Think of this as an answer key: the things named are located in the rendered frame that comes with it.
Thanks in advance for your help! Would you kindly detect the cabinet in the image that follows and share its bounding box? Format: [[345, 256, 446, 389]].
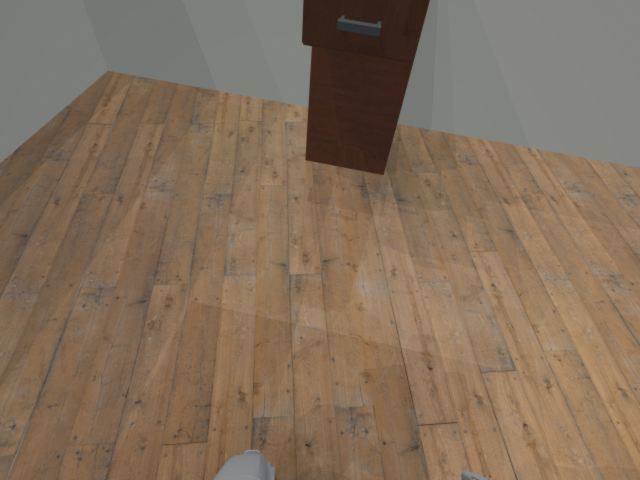
[[305, 0, 430, 175]]

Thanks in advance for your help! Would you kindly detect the drawer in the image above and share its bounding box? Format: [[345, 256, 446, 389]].
[[302, 0, 429, 63]]

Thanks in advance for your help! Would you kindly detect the left robot thigh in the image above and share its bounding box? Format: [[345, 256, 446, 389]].
[[213, 454, 275, 480]]

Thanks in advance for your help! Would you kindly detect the handle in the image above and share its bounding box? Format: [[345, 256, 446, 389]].
[[337, 15, 382, 36]]

